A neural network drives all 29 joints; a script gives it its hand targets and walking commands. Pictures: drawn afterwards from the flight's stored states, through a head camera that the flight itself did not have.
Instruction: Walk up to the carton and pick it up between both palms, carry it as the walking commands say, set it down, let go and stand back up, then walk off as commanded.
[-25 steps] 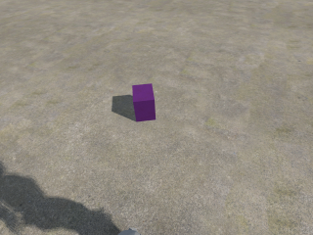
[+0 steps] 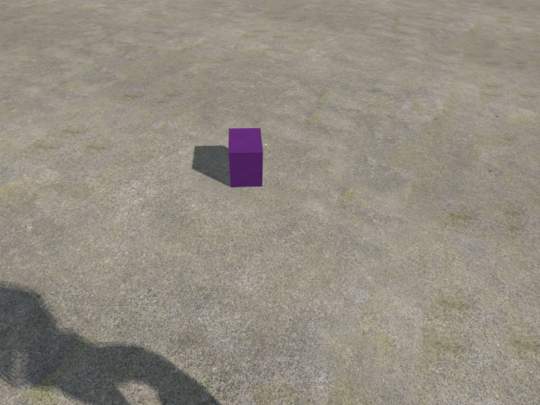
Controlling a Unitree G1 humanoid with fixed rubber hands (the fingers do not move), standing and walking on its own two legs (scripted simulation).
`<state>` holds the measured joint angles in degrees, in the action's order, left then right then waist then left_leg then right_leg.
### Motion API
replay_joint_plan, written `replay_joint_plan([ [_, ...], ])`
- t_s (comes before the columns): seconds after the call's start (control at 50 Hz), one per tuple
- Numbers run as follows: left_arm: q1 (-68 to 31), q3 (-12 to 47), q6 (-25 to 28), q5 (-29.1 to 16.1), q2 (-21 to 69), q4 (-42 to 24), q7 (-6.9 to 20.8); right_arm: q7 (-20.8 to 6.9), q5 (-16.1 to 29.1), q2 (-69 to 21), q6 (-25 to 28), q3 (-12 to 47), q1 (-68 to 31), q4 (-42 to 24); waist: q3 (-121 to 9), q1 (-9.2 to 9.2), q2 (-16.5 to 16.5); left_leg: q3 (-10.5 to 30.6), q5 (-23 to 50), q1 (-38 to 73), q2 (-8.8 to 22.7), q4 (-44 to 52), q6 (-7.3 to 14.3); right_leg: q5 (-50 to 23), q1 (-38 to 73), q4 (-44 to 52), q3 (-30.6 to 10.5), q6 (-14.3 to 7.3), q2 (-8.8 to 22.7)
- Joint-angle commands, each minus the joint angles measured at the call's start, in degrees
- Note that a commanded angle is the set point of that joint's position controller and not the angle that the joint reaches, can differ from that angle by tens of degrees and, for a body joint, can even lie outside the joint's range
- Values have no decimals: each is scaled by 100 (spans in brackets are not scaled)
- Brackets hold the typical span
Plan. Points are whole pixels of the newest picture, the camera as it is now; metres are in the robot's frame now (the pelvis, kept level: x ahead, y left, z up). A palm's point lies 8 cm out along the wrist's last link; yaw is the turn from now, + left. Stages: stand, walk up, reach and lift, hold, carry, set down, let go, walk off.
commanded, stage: walk off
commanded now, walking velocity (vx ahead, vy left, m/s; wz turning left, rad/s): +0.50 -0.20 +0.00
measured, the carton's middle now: (245, 157) +1.51 +0.14 -0.66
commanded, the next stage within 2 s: none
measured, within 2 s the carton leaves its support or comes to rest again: neither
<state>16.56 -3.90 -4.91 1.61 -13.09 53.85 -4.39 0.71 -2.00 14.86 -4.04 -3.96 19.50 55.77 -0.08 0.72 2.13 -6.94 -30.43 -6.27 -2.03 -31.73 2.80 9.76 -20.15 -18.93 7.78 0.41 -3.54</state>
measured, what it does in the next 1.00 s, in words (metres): steps to the right: left foot, then right foot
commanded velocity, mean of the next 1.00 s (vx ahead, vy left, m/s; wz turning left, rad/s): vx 0.50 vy -0.20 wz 0.00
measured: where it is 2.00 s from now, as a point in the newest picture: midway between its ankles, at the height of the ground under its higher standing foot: (410, 300)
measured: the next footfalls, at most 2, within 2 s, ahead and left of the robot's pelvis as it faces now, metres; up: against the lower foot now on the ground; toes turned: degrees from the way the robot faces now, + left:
left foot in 0.02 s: -0.03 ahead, +0.07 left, +0.00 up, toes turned +6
right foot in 0.66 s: +0.06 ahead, -0.25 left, +0.00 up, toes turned -12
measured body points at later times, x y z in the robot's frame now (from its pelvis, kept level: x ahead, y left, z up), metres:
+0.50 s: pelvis -0.04 -0.06 +0.02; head -0.03 -0.04 +0.47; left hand +0.04 +0.18 -0.14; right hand -0.11 -0.31 -0.12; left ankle -0.07 +0.07 -0.74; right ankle -0.02 -0.24 -0.68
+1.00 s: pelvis +0.16 -0.29 +0.01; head +0.19 -0.31 +0.46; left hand +0.03 -0.07 -0.12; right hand +0.30 -0.54 -0.13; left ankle +0.21 -0.16 -0.66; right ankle +0.02 -0.26 -0.72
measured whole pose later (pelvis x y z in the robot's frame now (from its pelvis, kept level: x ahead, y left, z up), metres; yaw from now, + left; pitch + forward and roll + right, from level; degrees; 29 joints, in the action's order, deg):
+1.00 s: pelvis +0.16 -0.29 +0.01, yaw +1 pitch +2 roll +5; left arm 30.5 0.6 1.4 0.1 -8.6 64.2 -0.5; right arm -0.2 -1.5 13.6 1.0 -5.0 6.9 51.5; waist 0.8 -2.1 1.4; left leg -9.9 -14.8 -33.7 1.1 -55.0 0.0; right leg 13.7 3.1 -14.5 13.4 4.3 -3.8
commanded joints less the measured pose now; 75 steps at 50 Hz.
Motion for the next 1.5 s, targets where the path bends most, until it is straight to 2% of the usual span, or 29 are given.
replay_joint_plan([
  [0.0, 2, -190, -138, 100, -323, -484, 116, 478, -190, 798, 43, 58, -780, -259, 1576, -550, -2462, 3198, -2159, -2537, 3201, 3523, 782, 1745, -2218, -6338, -1733, 105, -118],
  [0.02, 1068, -38, -73, 248, -72, -80, 249, 330, -114, 407, 127, 184, -1290, -558, 1167, -1260, -1370, 3008, -2722, -2062, 2934, 3098, 480, 1171, -2573, -6311, -1733, 55, 18],
  [0.06, 741, -172, 50, 107, -564, 250, 623, 222, 112, 1000, 315, -35, -1362, -478, 513, -999, -255, 2210, -1303, -2942, 2132, 2898, 109, -118, -920, -6580, -1114, 155, 12],
  [0.14, 328, -198, 141, 90, -599, 172, 832, 117, 110, 765, 554, 89, -364, -232, 403, -514, -508, 885, -122, -588, 1398, 2036, -811, -423, -2159, -6273, -911, 273, -227],
  [0.28, -394, -168, 185, 93, -786, -5, 742, 24, 36, 626, 712, -29, 883, 145, 676, 352, -2196, 1573, -577, 671, 1911, 2500, -358, 19, -2146, -4035, -592, 639, 596],
  [0.36, -616, 45, 312, 46, -268, -103, 687, 107, 40, 447, 751, 42, 1381, 259, 832, 636, -1596, 1263, -98, 504, 2070, 2650, 189, 290, -1805, -2745, -448, 676, 906],
  [0.54, -518, 183, 517, -2, -3, -216, 1011, 107, 92, 1046, 823, -266, 931, 106, 689, 185, -672, 1031, -493, -1397, 2367, 2532, 420, 437, 203, -1720, 76, 254, 752],
  [0.62, 617, -9, 535, 57, -600, 114, 862, 79, -57, 1130, 789, -336, -248, -188, -133, -772, 340, 217, -303, -1982, 1787, 772, 192, 608, 2128, -1132, 139, -55, 639],
  [0.66, 1906, -150, 747, 57, -1442, 343, 615, -43, -137, -105, 715, -25, 633, -181, -397, -903, 2900, 183, -636, -3543, 488, -3174, -119, 3621, 2917, 1065, -2824, -168, 2564],
  [0.68, 1382, -43, 814, 11, -1051, 176, 471, -26, -17, -140, 627, -71, 495, -86, 74, -745, 1369, 495, -139, -4369, 479, -4183, -81, 3451, 2866, 1383, -3407, -359, 3089],
  [0.72, 970, -60, 845, -275, -852, 210, 492, -184, -111, 267, 626, -84, -225, -215, 743, -590, 118, 962, 1201, -3534, 1029, -3719, 31, 1437, 1396, 1176, -2207, 448, 2101],
  [0.8, 959, 158, 837, -87, -578, 448, 290, -256, -133, 195, 503, -253, -110, -122, 472, -173, -124, 516, 2164, -3782, 572, -4017, -106, -1950, 2539, 730, -1128, 915, 1706],
  [0.86, 1460, 372, 908, -133, -59, 654, 361, -233, -28, -58, 474, -213, -685, -373, 400, -67, 89, 154, 2119, -3399, 370, -4065, -186, -4215, 2102, 589, -314, 814, 1326],
  [0.88, 1293, 230, 824, -218, -517, 643, 446, -215, -45, 56, 450, -250, -360, -363, 180, -9, 1236, -413, 1729, -2401, 238, -3614, -284, -5144, 1501, 1016, 13, 1735, 982],
  [0.96, 180, 247, 773, -141, -756, 402, 294, 68, 169, 60, 556, -113, 400, -215, 663, 973, 891, -1111, 1293, -44, -244, -999, -353, -7432, -316, -528, 503, 1639, 530],
  [0.98, -701, 94, 743, -293, -961, 146, 283, 215, 121, 529, 670, -280, 1666, 70, 555, 1857, 408, -1133, 1217, 2181, -177, 230, -46, -8805, -1954, -2428, 370, 2405, 419],
  [1.0, -163, 166, 786, -341, -732, 108, 240, 361, 139, 992, 747, -420, 1760, 211, -177, 1882, -2321, 819, 4356, 2669, 1414, 1177, 615, -614, -2384, -6736, -418, 1663, 102],
  [1.02, 545, 194, 808, -275, -661, -127, 177, 342, -82, 669, 799, -205, 853, -250, -1482, 966, -1526, 2661, 3679, 2842, 2926, 432, 1151, 1838, -2683, -8222, -2127, 969, 940],
  [1.06, 855, 318, 865, -107, 98, -24, 126, 384, -25, 907, 800, -175, 312, -391, -557, -15, -826, 2825, 3886, 57, 3484, 1137, 942, 1878, -2022, -8446, -2009, 88, 949],
  [1.08, -772, 390, 932, -59, 348, -782, 324, 301, -98, 794, 893, -120, 1142, 48, 524, 553, -517, 2512, 3695, -438, 2965, 1480, 728, 1804, -2825, -8121, -2087, -327, 946],
  [1.1, -718, 307, 825, -40, 309, -840, 438, 176, -44, 446, 944, 11, 981, 204, 1131, 277, 748, 1525, 1680, -978, 2531, 2097, 265, 783, -2748, -6306, -1647, -379, 771],
  [1.14, 980, 500, 608, -37, 575, -494, 623, 182, 31, 1578, 1124, -397, -1772, -786, 897, -859, -585, 1168, 199, -2021, 2282, 2448, 128, 845, -1168, -3556, -1127, 67, 1202],
  [1.22, 346, 305, 679, 61, 142, -31, 843, 5, 3, 620, 991, -254, 136, 59, 456, 203, -126, -340, 659, -1599, 1130, 655, -15, -952, 690, -1030, 879, 387, 473],
  [1.26, 2106, -92, 877, -50, -724, 581, 762, -69, 32, 539, 1046, -210, 544, 109, -762, -606, 899, -320, 1375, -2310, 695, -1766, -217, -1288, 3025, -1275, 457, 36, 576],
  [1.28, 3262, -189, 966, 5, -1077, 849, 691, -134, 128, 480, 1039, -222, 3, -209, -1143, -1224, 1582, -482, -663, -3789, 66, -3587, -470, -1722, 4269, -492, -1463, -482, 1960],
  [1.3, 3150, -189, 998, 96, -1347, 562, 612, -122, 101, 277, 988, -181, -390, -414, -1836, -1180, 1716, 317, -1063, -4042, 250, -5048, -338, -2053, 4192, -218, -2962, -860, 2915],
  [1.32, 2544, -98, 916, 21, -1164, 398, 657, -144, 205, 185, 870, -95, -328, -380, -1815, -980, 115, 880, -294, -3880, 549, -5625, -219, -618, 3348, -226, -3185, -1096, 3217],
  [1.4, 269, -143, 913, 135, -896, -93, 426, -94, -11, 139, 778, -28, -1092, -824, 303, -350, 944, 883, 260, -3791, 1513, -3736, -128, 837, 1111, 496, -1967, -535, 2453],
  [1.48, 494, 171, 882, 82, 49, 100, 491, -297, 11, 174, 666, -41, -1187, -930, 457, -171, 637, 232, 701, -2713, 912, -1773, -76, -139, 732, 476, -888, -582, 1743],
])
